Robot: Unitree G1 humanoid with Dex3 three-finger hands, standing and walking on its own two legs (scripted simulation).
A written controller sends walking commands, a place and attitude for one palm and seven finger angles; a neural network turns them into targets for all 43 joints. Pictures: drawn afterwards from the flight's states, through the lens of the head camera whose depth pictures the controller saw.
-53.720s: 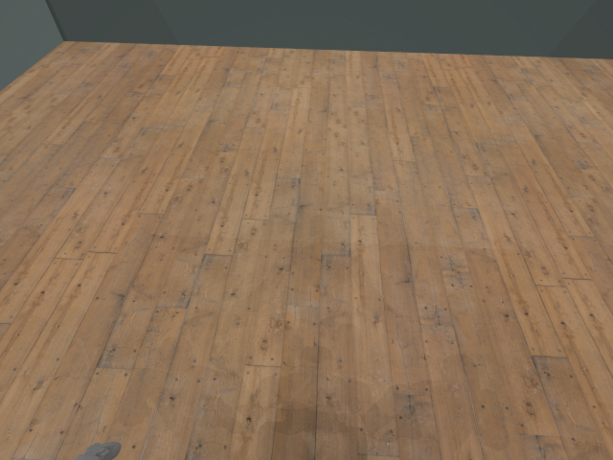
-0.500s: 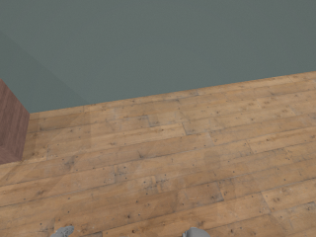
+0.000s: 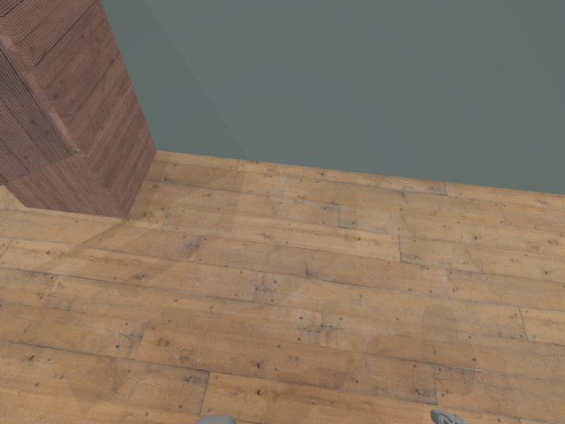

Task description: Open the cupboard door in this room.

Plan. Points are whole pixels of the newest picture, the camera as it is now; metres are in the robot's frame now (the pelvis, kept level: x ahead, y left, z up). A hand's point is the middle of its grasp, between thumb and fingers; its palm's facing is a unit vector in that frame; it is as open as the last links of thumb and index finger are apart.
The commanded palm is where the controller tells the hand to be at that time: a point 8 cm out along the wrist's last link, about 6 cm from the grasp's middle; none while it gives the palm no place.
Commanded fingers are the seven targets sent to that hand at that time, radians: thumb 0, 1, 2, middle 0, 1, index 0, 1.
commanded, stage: turn to face it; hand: left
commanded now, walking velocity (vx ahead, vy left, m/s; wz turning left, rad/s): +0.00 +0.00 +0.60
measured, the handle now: out of the picture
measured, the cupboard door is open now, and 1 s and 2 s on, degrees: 45 45 45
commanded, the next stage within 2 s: take the last steps up to it in 1.10 s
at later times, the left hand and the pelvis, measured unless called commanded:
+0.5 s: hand out of the picture +0.06 +0.19 -0.14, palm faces +0.29 -0.91 -0.30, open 7.4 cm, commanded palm none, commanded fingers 0.00 0.90 0.90 -0.20 -0.30 -0.20 -0.30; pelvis +0.02 -0.03 +0.00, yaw +17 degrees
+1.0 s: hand out of the picture -0.03 +0.20 -0.16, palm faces +0.56 -0.79 -0.26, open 7.4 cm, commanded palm none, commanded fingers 0.00 0.90 0.90 -0.20 -0.30 -0.20 -0.30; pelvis +0.03 -0.02 +0.01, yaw +32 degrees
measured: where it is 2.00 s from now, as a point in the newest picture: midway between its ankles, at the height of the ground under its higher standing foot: outside the picture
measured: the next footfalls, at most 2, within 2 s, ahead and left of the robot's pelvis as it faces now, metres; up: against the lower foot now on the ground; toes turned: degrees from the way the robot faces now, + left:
left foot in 0.02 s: +0.04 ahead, +0.12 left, +0.00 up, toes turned +5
right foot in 0.40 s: +0.08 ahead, -0.13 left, +0.00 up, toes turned +11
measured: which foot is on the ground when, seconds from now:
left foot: up 0.00-0.00, down 0.02-0.38, up 0.40-0.74, down 0.76-1.00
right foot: down 0.00-0.02, up 0.04-0.38, down 0.40-0.76, up 0.78-1.00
